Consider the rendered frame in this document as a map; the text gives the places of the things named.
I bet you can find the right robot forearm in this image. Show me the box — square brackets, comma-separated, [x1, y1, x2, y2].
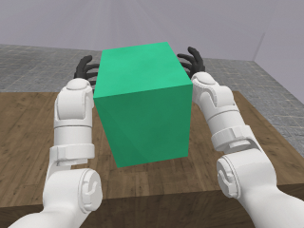
[191, 71, 277, 184]

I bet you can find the robot right hand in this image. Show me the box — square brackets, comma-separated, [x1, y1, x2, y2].
[177, 47, 205, 80]

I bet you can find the robot left hand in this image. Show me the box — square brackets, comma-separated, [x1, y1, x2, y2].
[73, 55, 100, 94]

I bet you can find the carton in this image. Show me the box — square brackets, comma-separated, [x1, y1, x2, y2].
[93, 42, 193, 168]

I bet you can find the pedestal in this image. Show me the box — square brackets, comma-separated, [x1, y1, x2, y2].
[0, 90, 304, 228]

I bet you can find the left robot forearm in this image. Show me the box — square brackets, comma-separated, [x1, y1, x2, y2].
[43, 78, 95, 206]

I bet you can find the robot right upper arm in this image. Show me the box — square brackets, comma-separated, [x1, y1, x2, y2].
[217, 148, 304, 228]

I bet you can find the robot left upper arm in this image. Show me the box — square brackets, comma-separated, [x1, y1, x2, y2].
[8, 168, 103, 228]

